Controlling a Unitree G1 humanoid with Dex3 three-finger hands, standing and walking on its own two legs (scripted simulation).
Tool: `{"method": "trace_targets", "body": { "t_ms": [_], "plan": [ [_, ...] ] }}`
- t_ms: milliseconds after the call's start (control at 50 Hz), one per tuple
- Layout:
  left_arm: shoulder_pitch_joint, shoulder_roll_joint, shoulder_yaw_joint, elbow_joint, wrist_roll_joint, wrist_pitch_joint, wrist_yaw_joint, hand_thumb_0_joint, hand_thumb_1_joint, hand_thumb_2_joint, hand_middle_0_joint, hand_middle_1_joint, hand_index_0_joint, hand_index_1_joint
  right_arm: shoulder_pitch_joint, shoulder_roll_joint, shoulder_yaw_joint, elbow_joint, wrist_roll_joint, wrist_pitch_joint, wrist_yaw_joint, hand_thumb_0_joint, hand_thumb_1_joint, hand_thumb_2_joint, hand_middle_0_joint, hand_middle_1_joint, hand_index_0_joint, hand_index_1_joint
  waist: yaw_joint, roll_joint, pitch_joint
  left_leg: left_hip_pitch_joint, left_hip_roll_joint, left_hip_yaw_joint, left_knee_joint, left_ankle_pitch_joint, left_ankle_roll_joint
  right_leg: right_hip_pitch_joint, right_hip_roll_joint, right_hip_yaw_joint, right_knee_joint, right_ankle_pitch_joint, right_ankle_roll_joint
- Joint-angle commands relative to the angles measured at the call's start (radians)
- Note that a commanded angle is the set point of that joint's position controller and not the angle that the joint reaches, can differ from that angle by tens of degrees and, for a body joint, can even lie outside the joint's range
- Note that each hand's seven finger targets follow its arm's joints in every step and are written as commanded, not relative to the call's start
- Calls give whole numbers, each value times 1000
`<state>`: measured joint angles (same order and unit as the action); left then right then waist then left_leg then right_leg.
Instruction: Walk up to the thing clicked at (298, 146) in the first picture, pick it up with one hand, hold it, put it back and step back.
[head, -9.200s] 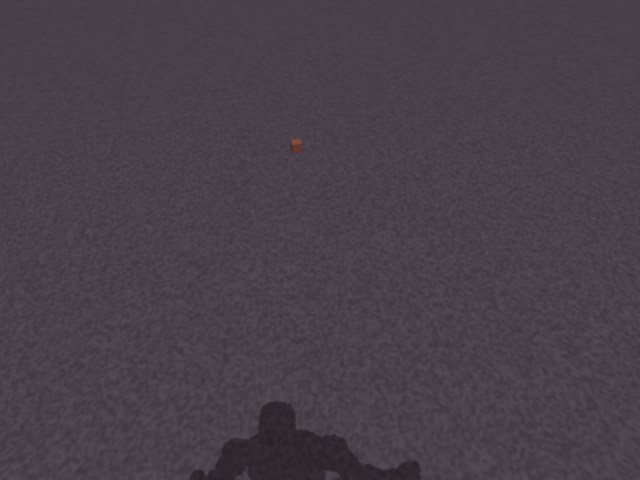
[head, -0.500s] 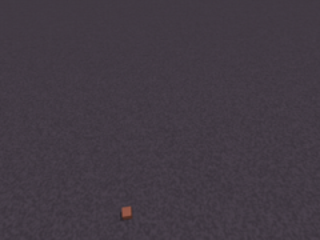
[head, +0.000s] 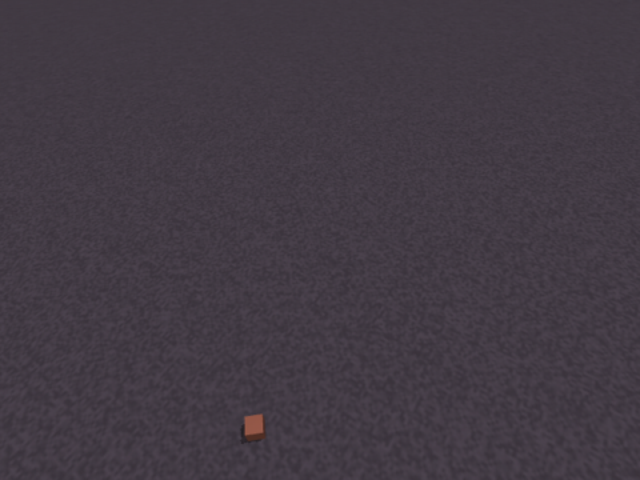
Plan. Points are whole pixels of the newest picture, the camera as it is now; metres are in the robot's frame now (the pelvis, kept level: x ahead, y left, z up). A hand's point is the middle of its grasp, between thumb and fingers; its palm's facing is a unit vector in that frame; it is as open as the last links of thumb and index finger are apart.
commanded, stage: stand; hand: left
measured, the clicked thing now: (255, 427) +0.46 +0.24 -0.76
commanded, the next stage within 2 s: walk up in 0.12 s
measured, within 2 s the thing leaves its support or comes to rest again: neither
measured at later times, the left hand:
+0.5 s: hand out of the picture +0.10 +0.27 -0.17, palm faces +0.02 -0.94 -0.35, open 7.4 cm
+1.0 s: hand out of the picture +0.19 +0.23 -0.17, palm faces +0.02 -0.93 -0.36, open 7.4 cm
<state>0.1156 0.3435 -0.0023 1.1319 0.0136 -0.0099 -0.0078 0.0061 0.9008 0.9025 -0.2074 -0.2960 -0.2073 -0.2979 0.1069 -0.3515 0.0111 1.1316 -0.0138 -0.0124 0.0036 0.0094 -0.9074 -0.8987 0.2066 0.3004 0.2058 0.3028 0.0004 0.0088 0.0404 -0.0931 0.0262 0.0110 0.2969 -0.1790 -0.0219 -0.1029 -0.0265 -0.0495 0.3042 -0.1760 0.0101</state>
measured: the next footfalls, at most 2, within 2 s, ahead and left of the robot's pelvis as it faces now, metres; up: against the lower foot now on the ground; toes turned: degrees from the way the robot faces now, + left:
right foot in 0.78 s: +0.21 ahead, -0.13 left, +0.00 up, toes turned +1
left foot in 1.06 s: +0.10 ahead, +0.11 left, +0.00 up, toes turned +2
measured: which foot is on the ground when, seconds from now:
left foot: down 0.00-0.80, up 0.82-1.00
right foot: down 0.00-0.54, up 0.56-0.76, down 0.78-1.00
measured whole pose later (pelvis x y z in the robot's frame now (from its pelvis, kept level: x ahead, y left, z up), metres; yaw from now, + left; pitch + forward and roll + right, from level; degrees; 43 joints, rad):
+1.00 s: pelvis +0.08 -0.02 -0.03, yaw +4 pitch -3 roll +0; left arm 0.08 0.33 0.03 0.91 0.03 0.01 -0.01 0.01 0.90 0.90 -0.21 -0.30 -0.21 -0.30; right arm 0.20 -0.38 -0.04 0.93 0.00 0.03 -0.01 0.01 -0.91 -0.90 0.21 0.30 0.21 0.30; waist -0.01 0.02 0.15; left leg -0.31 0.00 -0.06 0.85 -0.55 0.00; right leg -0.37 -0.03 -0.06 0.62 -0.20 -0.03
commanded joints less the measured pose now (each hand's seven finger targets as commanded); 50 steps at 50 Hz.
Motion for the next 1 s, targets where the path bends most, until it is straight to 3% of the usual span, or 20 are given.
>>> {"method": "trace_targets", "body": {
  "t_ms": [0,80,120,180,240,320,380,460,480,500,520,540,600,720,740,760,780,800,880,980],
  "plan": [
    [-39,226,44,-59,-3,-23,16,0,900,900,-200,-300,-200,-300,-31,-209,-44,-60,1,-17,-10,0,-900,-900,200,300,200,300,-1,-14,-71,2,116,-83,-33,143,35,22,-122,105,-43,144,-27],
    [-30,220,40,-59,-5,-24,17,0,900,900,-200,-300,-200,-300,-33,-210,-43,-57,3,-19,-10,0,-900,-900,200,300,200,300,3,-5,-75,0,117,-85,-32,156,32,29,-121,102,-39,157,-24],
    [-1,240,79,-83,11,-23,3,0,900,900,-200,-300,-200,-300,20,-237,-72,-83,-7,-23,0,0,-900,-900,200,300,200,300,8,-32,-102,-23,65,-57,29,-170,82,25,-65,82,7,-186,-60],
    [-12,230,90,-116,17,-15,-4,0,900,900,-200,-300,-200,-300,30,-225,-78,-108,-17,-22,3,0,-900,-900,200,300,200,300,9,-20,48,-145,68,-93,31,-336,99,-96,-70,116,22,-348,-88],
    [3,224,93,-137,16,-22,-6,0,900,900,-200,-300,-200,-300,47,-234,-82,-138,-13,-32,3,0,-900,-900,200,300,200,300,10,9,85,-149,98,-147,50,-136,116,-103,-59,99,82,-145,-85],
    [69,246,100,-154,0,-31,2,0,900,900,-200,-300,-200,-300,57,-227,-85,-182,-3,-41,-5,0,-900,-900,200,300,200,300,23,-12,-61,-91,60,-55,219,243,95,61,-86,98,148,278,-92],
    [105,281,111,-173,-1,-20,11,0,900,900,-200,-300,-200,-300,59,-212,-91,-211,-2,-32,-12,0,-900,-900,200,300,200,300,34,-62,-67,-204,16,14,333,193,73,147,-160,150,170,326,-157],
    [62,292,114,-222,10,-6,9,0,900,900,-200,-300,-200,-300,106,-178,-95,-224,-8,-35,-9,0,-900,-900,200,300,200,300,-1,-154,11,-219,-21,34,219,-249,84,55,-237,183,188,305,-213],
    [14,277,108,-246,8,-2,5,0,900,900,-200,-300,-200,-300,173,-201,-108,-203,-10,-44,-8,0,-900,-900,200,300,200,300,-43,-82,-2,-42,5,3,126,-7,104,-74,-167,94,308,292,-162],
    [-10,208,91,-283,-1,-5,0,0,900,900,-200,-300,-200,-300,273,-291,-140,-185,-20,-56,-13,0,-900,-900,200,300,200,300,-86,119,-59,171,158,-226,74,300,145,-262,-24,-15,587,164,-77],
    [-34,183,96,-287,-1,-1,4,0,900,900,-200,-300,-200,-300,319,-369,-163,-186,-11,-60,-17,0,-900,-900,200,300,200,300,-103,210,-39,308,337,-427,77,634,271,-480,75,-22,694,-375,-43],
    [-52,198,94,-292,3,1,11,0,900,900,-200,-300,-200,-300,327,-370,-165,-195,-3,-62,-20,0,-900,-900,200,300,200,300,-96,124,-16,245,388,-440,94,717,331,-489,26,100,735,-437,-46],
    [1,193,92,-294,-15,0,-1,0,900,900,-200,-300,-200,-300,205,-299,-144,-258,-10,-62,-33,0,-900,-900,200,300,200,300,-32,106,54,191,278,-226,119,623,245,-488,-14,156,644,-345,-62],
    [109,178,102,-232,0,-3,5,0,900,900,-200,-300,-200,-300,88,-255,-116,-315,12,-27,-31,0,-900,-900,200,300,200,300,34,106,-64,-84,135,-10,330,572,141,-15,55,-37,220,65,-52],
    [149,221,115,-218,2,-11,11,0,900,900,-200,-300,-200,-300,96,-222,-104,-322,27,-22,-29,0,-900,-900,200,300,200,300,63,35,-103,-157,93,-5,447,434,104,96,30,1,176,203,-72],
    [180,293,135,-222,2,-17,18,0,900,900,-200,-300,-200,-300,134,-170,-88,-328,43,-16,-28,0,-900,-900,200,300,200,300,81,-183,-157,-254,-18,30,667,83,57,163,-151,233,110,422,-139],
    [136,316,123,-258,-4,-20,21,0,900,900,-200,-300,-200,-300,175,-149,-81,-312,41,11,-35,0,-900,-900,200,300,200,300,60,-170,-175,-213,-83,-89,785,-413,57,9,-359,506,-5,293,-244],
    [55,321,120,-275,-1,-20,21,0,900,900,-200,-300,-200,-300,193,-196,-101,-282,32,33,-43,0,-900,-900,200,300,200,300,22,-114,-120,-157,-42,-165,848,-482,56,-129,-364,526,10,129,-292],
    [-53,257,101,-290,12,-2,29,0,900,900,-200,-300,-200,-300,216,-209,-97,-230,27,30,-33,0,-900,-900,200,300,200,300,-16,-171,-12,-216,-8,-106,651,-392,26,-209,-228,259,52,44,-218],
    [-37,298,120,-286,8,16,23,0,900,900,-200,-300,-200,-300,217,-213,-110,-211,-4,28,-22,0,-900,-900,200,300,200,300,-6,-201,-76,-169,-35,-18,439,-284,27,-205,-252,272,128,62,-224]
  ]
}}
